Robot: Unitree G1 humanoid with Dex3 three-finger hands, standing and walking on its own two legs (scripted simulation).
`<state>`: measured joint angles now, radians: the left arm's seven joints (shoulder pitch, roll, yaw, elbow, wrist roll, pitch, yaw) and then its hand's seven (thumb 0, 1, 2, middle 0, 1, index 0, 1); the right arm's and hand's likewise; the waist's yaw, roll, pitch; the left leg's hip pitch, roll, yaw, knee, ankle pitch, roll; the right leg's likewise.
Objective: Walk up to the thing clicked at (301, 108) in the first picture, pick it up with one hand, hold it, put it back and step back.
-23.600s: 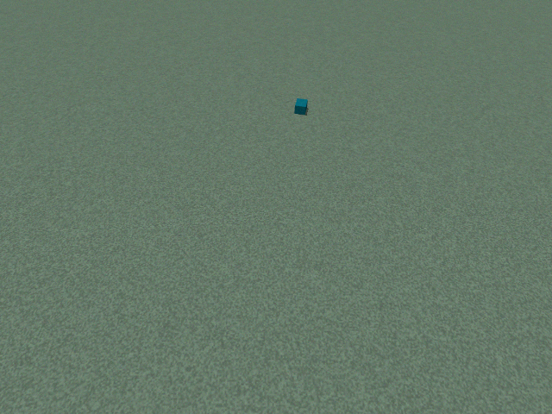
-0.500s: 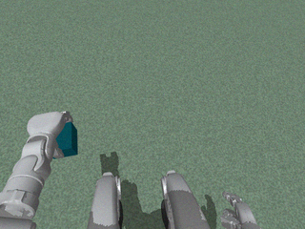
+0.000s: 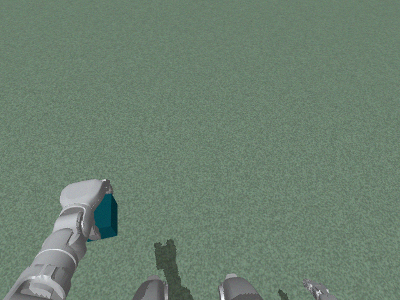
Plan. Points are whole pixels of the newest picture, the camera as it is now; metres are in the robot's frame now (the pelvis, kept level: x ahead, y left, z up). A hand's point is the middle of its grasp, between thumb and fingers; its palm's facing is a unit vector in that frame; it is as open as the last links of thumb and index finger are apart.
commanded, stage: lift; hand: left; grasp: from above
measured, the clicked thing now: (99, 217) +0.34 +0.22 -0.12
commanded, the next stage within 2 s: hold in 0.18 s
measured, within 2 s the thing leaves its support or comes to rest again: neither
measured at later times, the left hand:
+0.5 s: hand (85, 195) +0.35 +0.22 -0.02, palm faces -0.41 -0.08 -0.91, open 11.2 cm
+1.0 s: hand (84, 188) +0.35 +0.21 +0.01, palm faces -0.41 -0.07 -0.91, open 11.2 cm
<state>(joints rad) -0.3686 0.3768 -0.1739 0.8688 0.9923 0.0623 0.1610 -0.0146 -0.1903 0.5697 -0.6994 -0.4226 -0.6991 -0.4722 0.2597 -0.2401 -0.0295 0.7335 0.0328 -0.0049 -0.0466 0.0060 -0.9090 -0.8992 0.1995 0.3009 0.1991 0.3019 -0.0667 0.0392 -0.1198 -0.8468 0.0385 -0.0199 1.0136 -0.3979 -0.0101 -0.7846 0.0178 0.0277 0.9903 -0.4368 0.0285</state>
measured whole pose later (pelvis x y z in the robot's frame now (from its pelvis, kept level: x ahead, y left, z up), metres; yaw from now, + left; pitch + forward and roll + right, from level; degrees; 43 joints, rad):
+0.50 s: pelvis +0.03 +0.00 +0.04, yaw +0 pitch +7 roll +0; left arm -0.32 0.36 -0.21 0.80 0.98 0.08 0.12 -0.01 -0.18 0.56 -0.70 -0.39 -0.70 -0.44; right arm 0.24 -0.25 -0.05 0.72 0.05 0.02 -0.04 0.01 -0.91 -0.89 0.20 0.30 0.20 0.30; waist -0.04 0.04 -0.08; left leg -0.53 0.03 0.01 0.72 -0.32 0.00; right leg -0.48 0.00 0.05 0.71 -0.36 0.03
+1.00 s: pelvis +0.04 +0.00 +0.06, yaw -1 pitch +4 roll +0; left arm -0.27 0.36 -0.22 0.67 0.99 0.08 0.03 -0.01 -0.16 0.54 -0.69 -0.40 -0.68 -0.45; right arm 0.22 -0.26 -0.04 0.68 0.06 0.05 -0.03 0.01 -0.91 -0.89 0.20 0.30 0.20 0.30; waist -0.01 0.05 -0.05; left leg -0.39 0.03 0.02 0.60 -0.28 -0.01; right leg -0.35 0.00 0.06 0.60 -0.32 0.03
